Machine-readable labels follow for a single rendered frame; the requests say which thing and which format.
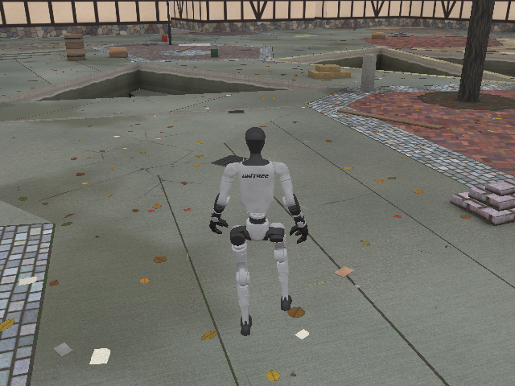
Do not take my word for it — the robot head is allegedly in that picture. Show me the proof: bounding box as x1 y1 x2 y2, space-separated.
242 127 270 166

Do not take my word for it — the robot left upper arm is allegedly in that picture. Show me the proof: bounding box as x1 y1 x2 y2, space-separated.
216 162 239 206

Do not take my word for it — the robot left forearm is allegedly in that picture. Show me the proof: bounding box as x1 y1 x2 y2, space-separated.
211 193 225 222

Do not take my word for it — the robot right upper arm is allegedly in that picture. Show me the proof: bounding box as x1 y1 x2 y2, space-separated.
273 162 296 207

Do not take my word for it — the robot right forearm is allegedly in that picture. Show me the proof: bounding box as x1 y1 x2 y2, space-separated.
288 194 306 228

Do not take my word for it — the left robot hand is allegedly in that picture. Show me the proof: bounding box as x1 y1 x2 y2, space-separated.
209 219 228 234

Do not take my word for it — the right robot hand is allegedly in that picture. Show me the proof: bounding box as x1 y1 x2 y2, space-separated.
290 224 308 244

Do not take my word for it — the robot right thigh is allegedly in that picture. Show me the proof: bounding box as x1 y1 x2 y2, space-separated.
268 223 286 263

